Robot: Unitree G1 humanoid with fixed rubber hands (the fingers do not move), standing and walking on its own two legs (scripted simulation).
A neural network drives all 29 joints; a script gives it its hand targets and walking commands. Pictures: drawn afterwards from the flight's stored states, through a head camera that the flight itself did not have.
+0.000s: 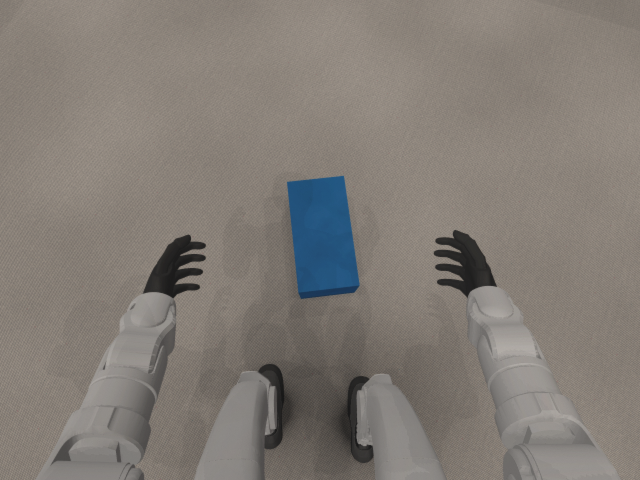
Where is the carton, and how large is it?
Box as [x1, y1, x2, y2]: [287, 176, 359, 298]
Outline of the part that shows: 343,176 287,182 298,292 301,298 354,292 359,285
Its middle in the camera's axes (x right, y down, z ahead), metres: +0.00 +0.00 +1.07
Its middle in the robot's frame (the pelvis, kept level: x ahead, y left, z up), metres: +0.53 +0.00 -0.64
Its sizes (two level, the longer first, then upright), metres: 0.298 0.154 0.147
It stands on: the floor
